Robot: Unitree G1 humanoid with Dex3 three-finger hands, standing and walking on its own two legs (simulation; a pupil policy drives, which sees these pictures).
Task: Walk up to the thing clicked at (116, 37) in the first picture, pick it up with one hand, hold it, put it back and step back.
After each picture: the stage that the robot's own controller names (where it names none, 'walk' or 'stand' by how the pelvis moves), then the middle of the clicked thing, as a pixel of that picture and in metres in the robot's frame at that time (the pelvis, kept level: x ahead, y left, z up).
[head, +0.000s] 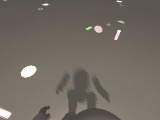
stand; (117, 35) +2.05 -0.67 -0.66
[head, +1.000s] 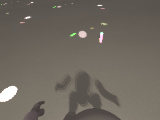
walk; (101, 37) +1.97 -0.14 -0.61
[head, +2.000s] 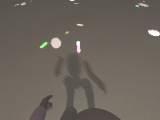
walk; (78, 47) +1.34 +0.28 -0.64
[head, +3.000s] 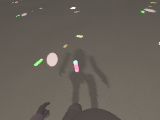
walk; (76, 66) +0.89 +0.31 -0.65
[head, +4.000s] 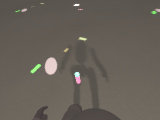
walk; (77, 78) +0.62 +0.22 -0.64
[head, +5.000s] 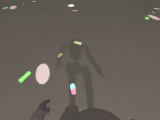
stand; (73, 89) +0.44 +0.20 -0.64
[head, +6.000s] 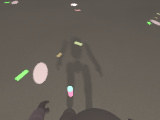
stand; (70, 91) +0.41 +0.19 -0.65
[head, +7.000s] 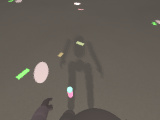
stand; (70, 92) +0.39 +0.19 -0.65
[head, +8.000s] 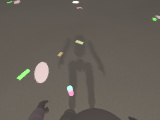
stand; (70, 91) +0.39 +0.21 -0.65
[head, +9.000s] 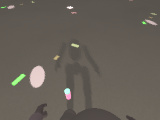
stand; (68, 94) +0.38 +0.24 -0.64
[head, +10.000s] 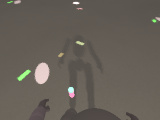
stand; (71, 92) +0.38 +0.19 -0.65
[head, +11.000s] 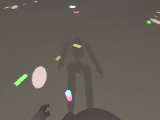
stand; (69, 95) +0.36 +0.22 -0.66
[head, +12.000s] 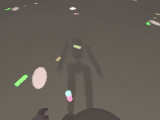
stand; (69, 96) +0.37 +0.22 -0.66
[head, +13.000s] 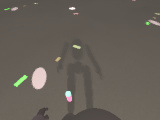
go down; (69, 96) +0.36 +0.23 -0.66
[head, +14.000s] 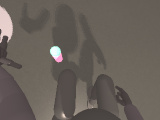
go down; (57, 55) +0.43 +0.26 -0.28
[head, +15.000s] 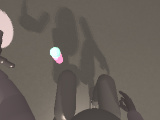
approach; (57, 56) +0.43 +0.27 -0.26
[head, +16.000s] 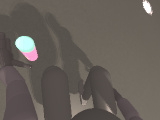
close in; (29, 51) +0.41 +0.31 -0.16
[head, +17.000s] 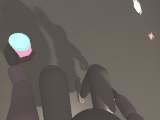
close; (23, 49) +0.41 +0.31 -0.16
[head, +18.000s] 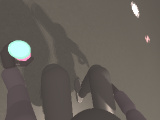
lift; (22, 54) +0.37 +0.32 -0.16
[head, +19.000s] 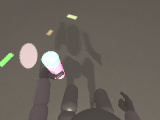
lift; (56, 68) +0.32 +0.21 +0.04
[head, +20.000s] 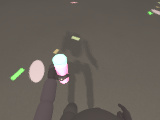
hold; (62, 71) +0.32 +0.18 +0.05
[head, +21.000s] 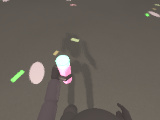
hold; (65, 71) +0.32 +0.17 +0.04
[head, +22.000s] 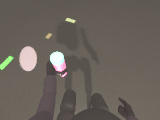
crouch; (60, 66) +0.36 +0.19 -0.02
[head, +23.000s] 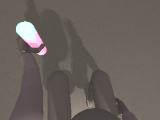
lower; (35, 42) +0.48 +0.30 -0.06
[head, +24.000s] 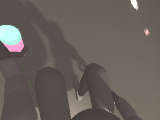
lower; (15, 45) +0.43 +0.32 -0.16
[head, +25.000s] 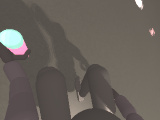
lower; (18, 47) +0.41 +0.32 -0.16
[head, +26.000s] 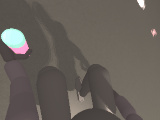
lower; (20, 47) +0.41 +0.32 -0.16
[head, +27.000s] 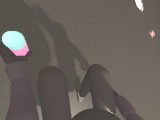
lower; (20, 49) +0.41 +0.32 -0.16
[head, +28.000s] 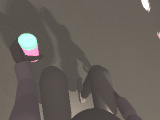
open; (31, 50) +0.41 +0.29 -0.16
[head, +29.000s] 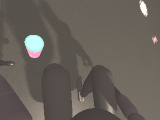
stand; (34, 49) +0.39 +0.28 -0.16
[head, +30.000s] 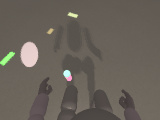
stand; (68, 76) +0.40 +0.21 -0.47
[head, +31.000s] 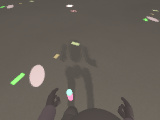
stand; (70, 95) +0.37 +0.20 -0.59
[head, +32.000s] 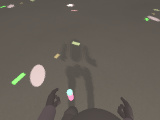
stand; (70, 95) +0.37 +0.19 -0.60
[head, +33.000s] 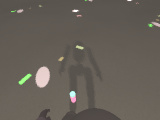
stand; (73, 97) +0.38 +0.18 -0.65
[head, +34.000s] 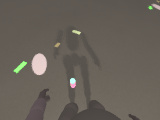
walk; (72, 83) +0.42 +0.15 -0.64
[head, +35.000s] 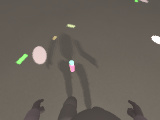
walk; (72, 66) +0.68 +0.25 -0.62
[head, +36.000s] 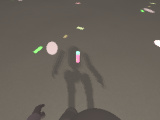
stand; (77, 57) +1.01 +0.25 -0.63
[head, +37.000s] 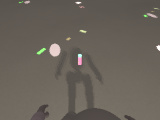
stand; (79, 59) +1.02 +0.19 -0.66
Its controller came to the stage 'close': yes
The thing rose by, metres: 0.69
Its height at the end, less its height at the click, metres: +0.00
